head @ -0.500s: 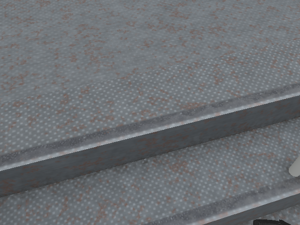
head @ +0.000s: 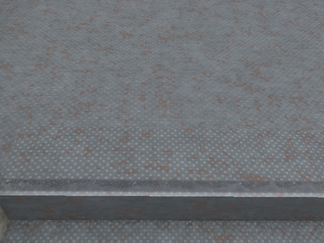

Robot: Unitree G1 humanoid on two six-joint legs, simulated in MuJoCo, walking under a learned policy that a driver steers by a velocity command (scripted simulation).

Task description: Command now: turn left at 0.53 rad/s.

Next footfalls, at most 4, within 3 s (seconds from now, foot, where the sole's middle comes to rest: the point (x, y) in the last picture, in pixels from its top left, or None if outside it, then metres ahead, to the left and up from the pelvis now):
0.34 right None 0.10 -0.14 -0.75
0.62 left None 0.08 0.07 -0.75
1.26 left None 0.11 0.04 -0.75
1.56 right None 0.08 -0.14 -0.75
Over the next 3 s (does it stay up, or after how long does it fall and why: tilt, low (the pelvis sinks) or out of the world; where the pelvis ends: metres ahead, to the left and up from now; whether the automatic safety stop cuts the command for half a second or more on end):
stays up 0.85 0.15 0.35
